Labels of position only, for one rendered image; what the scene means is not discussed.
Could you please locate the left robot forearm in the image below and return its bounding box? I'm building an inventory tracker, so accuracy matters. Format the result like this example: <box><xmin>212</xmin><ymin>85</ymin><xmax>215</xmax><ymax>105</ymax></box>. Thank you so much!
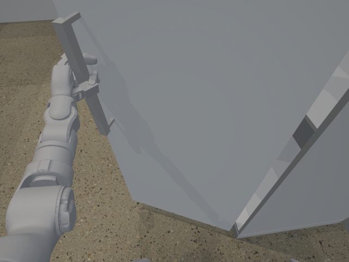
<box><xmin>5</xmin><ymin>96</ymin><xmax>80</xmax><ymax>233</ymax></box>

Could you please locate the fridge door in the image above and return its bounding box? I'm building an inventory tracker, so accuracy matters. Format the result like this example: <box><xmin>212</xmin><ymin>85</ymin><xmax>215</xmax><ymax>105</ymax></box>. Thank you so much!
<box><xmin>53</xmin><ymin>0</ymin><xmax>349</xmax><ymax>231</ymax></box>

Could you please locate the robot left upper arm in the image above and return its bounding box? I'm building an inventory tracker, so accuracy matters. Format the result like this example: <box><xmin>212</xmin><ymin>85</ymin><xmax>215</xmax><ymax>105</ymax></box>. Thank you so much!
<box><xmin>0</xmin><ymin>185</ymin><xmax>76</xmax><ymax>262</ymax></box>

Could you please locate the robot left hand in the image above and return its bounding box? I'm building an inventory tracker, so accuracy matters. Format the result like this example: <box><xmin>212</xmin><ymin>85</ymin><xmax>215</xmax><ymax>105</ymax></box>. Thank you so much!
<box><xmin>51</xmin><ymin>52</ymin><xmax>100</xmax><ymax>103</ymax></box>

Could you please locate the handle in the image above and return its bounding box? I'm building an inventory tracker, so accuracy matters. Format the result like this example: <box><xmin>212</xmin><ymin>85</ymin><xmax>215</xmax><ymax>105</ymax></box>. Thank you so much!
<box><xmin>52</xmin><ymin>11</ymin><xmax>115</xmax><ymax>136</ymax></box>

